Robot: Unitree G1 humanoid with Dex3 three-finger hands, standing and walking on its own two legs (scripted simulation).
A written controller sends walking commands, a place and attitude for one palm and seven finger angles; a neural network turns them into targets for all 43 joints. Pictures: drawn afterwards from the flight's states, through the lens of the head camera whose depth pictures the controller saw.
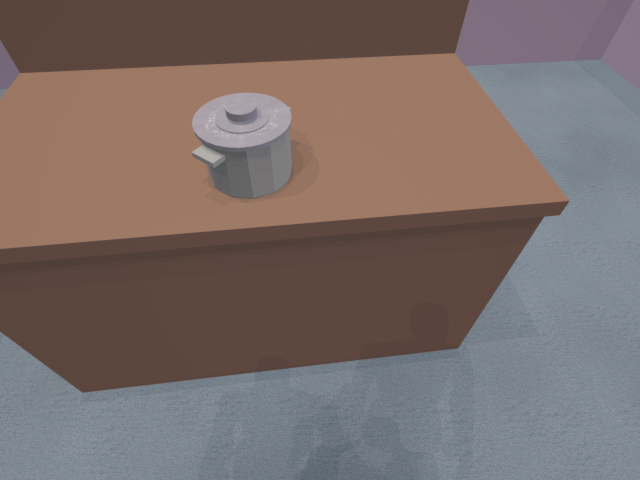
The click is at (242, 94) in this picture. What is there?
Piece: lid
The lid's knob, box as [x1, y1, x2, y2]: [225, 98, 256, 121]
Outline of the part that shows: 226,103 226,115 228,118 232,120 244,121 252,118 256,114 255,103 250,99 237,98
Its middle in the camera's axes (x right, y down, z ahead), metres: -0.14 -0.23 +0.68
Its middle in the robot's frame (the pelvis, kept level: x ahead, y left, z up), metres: +0.67 +0.18 +0.10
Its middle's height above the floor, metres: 0.87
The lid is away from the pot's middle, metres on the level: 0.00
